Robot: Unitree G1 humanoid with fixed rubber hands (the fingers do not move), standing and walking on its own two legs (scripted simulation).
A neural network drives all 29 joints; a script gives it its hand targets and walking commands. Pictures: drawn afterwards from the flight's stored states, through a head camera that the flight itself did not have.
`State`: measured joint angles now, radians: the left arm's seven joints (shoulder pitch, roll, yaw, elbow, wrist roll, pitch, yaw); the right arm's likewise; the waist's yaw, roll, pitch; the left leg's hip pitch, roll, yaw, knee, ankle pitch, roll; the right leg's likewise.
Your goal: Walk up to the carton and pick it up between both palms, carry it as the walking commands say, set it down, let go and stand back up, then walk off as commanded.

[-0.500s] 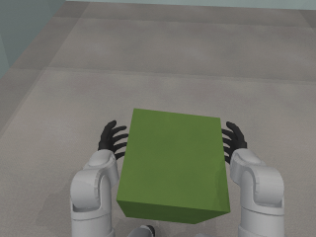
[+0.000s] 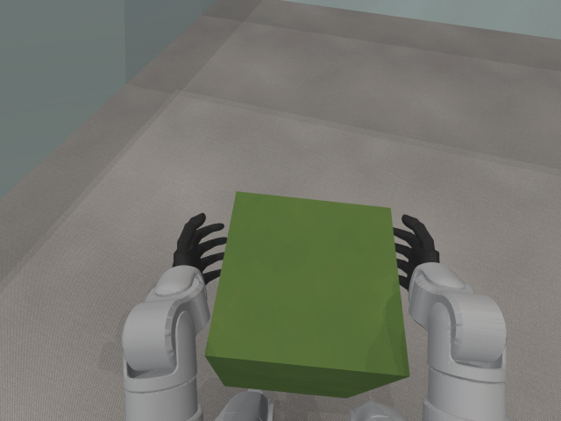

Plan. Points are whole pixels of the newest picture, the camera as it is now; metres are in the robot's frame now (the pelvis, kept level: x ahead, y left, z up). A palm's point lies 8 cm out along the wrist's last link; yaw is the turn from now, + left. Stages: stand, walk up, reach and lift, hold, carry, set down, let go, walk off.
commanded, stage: carry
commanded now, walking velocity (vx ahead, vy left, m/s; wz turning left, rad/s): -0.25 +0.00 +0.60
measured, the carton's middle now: (297, 307) +0.26 +0.00 -0.01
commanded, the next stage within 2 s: none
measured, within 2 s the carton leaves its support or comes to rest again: neither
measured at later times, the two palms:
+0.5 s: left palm (95, 403) +0.13 +0.19 +0.13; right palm (394, 332) +0.19 -0.09 +0.11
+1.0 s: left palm out of the picture -0.07 +0.24 +0.12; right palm out of the picture +0.07 -0.02 +0.10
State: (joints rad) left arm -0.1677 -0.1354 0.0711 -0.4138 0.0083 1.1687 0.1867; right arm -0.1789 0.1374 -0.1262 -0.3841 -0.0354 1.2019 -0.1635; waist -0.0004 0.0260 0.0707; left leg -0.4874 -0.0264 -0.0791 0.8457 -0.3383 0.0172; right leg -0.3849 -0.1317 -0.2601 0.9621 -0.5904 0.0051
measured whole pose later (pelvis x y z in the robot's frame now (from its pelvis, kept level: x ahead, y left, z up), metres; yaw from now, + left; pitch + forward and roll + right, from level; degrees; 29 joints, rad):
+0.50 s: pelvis -0.11 +0.00 +0.02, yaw +13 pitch +0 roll +0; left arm -0.17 -0.14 0.06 -0.44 0.01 1.16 0.19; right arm -0.18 0.14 -0.13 -0.40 -0.04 1.18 -0.16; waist -0.01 0.04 0.00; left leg -0.53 -0.01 -0.09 1.10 -0.43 0.01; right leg -0.32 -0.12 -0.28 0.68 -0.35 -0.03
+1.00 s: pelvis -0.25 -0.01 +0.02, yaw +28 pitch -1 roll -1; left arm -0.16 -0.14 0.07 -0.44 0.01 1.14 0.19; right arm -0.19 0.14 -0.12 -0.40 -0.03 1.18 -0.16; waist 0.00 0.05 0.07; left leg -0.60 -0.10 -0.10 1.00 -0.40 0.01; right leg -0.31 -0.07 -0.22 0.65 -0.32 -0.03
